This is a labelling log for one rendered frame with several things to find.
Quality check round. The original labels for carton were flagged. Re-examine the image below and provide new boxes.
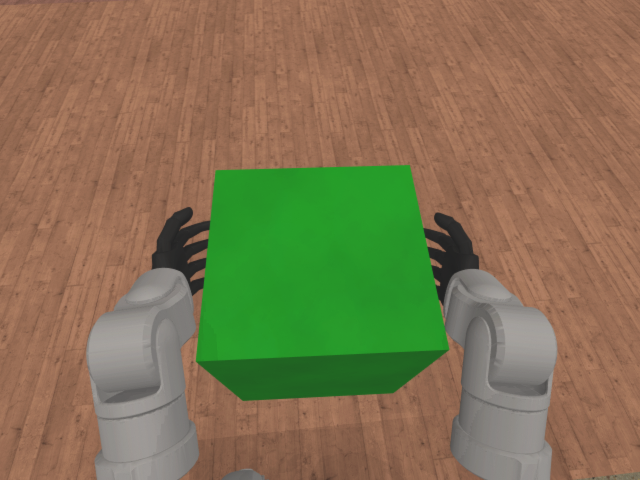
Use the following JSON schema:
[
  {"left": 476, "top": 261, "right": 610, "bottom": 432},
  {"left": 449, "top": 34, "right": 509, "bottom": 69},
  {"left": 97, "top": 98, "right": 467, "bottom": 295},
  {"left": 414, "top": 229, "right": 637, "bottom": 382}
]
[{"left": 196, "top": 165, "right": 449, "bottom": 401}]

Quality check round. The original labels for robot left hand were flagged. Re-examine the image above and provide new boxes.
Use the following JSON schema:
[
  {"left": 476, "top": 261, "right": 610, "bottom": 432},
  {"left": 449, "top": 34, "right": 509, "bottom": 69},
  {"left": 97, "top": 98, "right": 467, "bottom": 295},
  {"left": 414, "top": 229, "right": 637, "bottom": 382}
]
[{"left": 151, "top": 207, "right": 210, "bottom": 296}]

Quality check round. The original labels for right robot forearm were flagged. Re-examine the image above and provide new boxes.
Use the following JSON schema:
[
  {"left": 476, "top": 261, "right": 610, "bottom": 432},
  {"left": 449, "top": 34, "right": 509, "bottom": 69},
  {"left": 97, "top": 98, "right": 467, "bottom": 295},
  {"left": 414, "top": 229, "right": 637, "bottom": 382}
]
[{"left": 443, "top": 269, "right": 557, "bottom": 480}]

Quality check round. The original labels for left robot forearm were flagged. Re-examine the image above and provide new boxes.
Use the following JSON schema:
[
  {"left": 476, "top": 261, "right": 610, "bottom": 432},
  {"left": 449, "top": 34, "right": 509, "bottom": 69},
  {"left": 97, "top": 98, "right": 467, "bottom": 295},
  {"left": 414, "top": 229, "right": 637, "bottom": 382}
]
[{"left": 86, "top": 268, "right": 199, "bottom": 480}]

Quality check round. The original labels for robot right hand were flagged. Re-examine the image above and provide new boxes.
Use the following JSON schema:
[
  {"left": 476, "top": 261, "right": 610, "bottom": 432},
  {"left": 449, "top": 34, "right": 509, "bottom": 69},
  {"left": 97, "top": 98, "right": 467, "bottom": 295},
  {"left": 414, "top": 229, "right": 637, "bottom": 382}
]
[{"left": 423, "top": 212, "right": 479, "bottom": 305}]

